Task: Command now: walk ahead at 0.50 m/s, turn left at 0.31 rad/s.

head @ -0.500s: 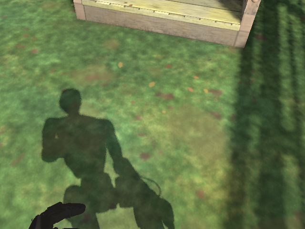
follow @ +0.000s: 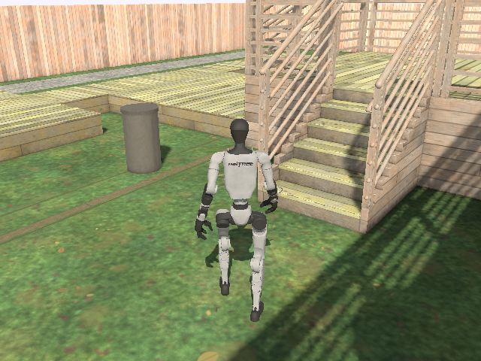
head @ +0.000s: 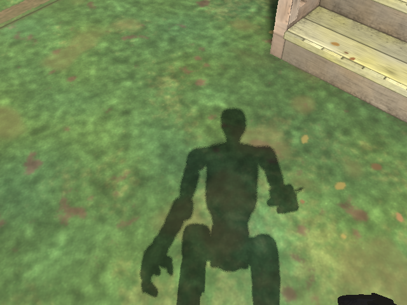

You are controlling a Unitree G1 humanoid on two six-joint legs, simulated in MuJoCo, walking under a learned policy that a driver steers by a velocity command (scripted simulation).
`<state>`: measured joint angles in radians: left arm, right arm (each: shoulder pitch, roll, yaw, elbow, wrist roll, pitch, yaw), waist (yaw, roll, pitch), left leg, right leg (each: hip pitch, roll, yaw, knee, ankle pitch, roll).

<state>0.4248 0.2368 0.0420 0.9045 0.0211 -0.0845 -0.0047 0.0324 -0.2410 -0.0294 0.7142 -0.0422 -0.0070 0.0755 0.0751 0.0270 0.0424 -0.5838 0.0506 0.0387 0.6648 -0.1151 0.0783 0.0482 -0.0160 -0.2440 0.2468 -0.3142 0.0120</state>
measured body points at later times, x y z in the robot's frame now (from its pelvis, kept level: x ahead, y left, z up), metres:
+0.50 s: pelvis +0.26 +0.04 +0.00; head +0.28 +0.04 +0.45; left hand +0.41 +0.28 -0.12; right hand +0.23 -0.23 -0.13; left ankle +0.14 +0.10 -0.74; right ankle +0.43 -0.09 -0.69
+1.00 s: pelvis +0.47 +0.00 +0.00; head +0.51 -0.03 +0.45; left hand +0.58 +0.26 -0.11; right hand +0.55 -0.29 -0.12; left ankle +0.60 +0.13 -0.67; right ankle +0.46 -0.06 -0.74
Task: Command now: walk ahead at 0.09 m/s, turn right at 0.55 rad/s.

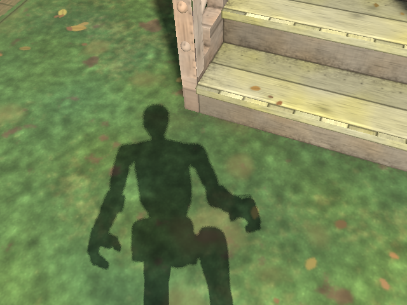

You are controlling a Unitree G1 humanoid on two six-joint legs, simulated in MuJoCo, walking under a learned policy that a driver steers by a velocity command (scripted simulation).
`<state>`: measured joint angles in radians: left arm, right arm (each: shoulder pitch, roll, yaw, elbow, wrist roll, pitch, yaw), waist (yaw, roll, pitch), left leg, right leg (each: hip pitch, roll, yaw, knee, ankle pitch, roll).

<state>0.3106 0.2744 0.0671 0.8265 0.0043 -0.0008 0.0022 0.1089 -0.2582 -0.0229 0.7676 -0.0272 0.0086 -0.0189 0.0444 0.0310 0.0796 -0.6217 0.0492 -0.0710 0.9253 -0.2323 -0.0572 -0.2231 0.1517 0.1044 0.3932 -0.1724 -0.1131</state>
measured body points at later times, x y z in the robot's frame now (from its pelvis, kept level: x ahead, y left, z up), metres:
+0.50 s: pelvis +0.04 +0.05 +0.00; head +0.09 +0.07 +0.45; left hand +0.24 +0.29 -0.13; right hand +0.08 -0.24 -0.09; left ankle +0.09 +0.14 -0.74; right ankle -0.03 -0.07 -0.67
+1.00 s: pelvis +0.01 +0.01 +0.00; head +0.02 -0.02 +0.45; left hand +0.26 +0.18 -0.09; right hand -0.06 -0.28 -0.13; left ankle +0.09 +0.14 -0.68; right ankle -0.02 -0.05 -0.74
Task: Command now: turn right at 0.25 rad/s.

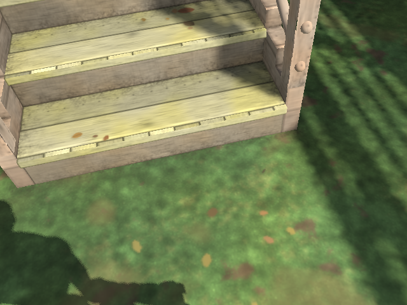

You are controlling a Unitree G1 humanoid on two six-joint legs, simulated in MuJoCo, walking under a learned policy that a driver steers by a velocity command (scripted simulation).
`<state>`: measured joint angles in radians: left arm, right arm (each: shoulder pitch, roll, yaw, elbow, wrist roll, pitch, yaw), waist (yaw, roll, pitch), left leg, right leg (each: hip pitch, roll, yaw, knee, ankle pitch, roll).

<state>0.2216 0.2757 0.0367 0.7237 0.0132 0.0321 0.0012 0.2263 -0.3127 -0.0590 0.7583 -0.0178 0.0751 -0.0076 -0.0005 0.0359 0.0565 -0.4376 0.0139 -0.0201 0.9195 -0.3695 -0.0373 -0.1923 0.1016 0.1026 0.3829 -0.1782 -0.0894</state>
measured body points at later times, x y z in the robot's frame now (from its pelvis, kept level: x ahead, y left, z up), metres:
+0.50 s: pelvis +0.00 +0.03 +0.00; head +0.01 +0.04 +0.45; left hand +0.07 +0.30 -0.14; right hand +0.10 -0.22 -0.13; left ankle -0.01 +0.13 -0.75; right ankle +0.01 -0.07 -0.75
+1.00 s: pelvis +0.01 +0.04 +0.00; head +0.01 +0.05 +0.45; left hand +0.03 +0.29 -0.16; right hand +0.03 -0.20 -0.15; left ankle -0.01 +0.13 -0.75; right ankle +0.01 -0.07 -0.75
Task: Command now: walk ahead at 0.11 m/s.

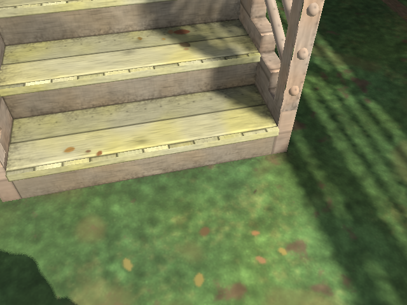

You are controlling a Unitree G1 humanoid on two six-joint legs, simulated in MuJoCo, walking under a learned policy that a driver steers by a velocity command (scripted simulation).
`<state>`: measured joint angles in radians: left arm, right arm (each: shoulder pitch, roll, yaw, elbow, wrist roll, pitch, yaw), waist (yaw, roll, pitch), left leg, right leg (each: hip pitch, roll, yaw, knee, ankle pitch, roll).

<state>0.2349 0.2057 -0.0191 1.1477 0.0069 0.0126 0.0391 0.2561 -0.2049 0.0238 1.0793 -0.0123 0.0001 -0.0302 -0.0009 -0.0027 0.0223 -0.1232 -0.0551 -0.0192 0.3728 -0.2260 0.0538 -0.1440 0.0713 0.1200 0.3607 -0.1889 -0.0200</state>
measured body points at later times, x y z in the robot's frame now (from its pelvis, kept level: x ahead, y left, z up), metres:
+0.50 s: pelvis +0.15 -0.07 +0.00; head +0.16 -0.08 +0.45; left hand +0.10 +0.18 -0.14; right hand +0.20 -0.31 -0.15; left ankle +0.15 +0.07 -0.67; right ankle +0.09 -0.13 -0.75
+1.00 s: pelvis +0.43 -0.04 +0.00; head +0.45 -0.03 +0.45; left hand +0.50 +0.21 -0.15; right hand +0.42 -0.29 -0.15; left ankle +0.44 +0.01 -0.75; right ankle +0.44 -0.18 -0.67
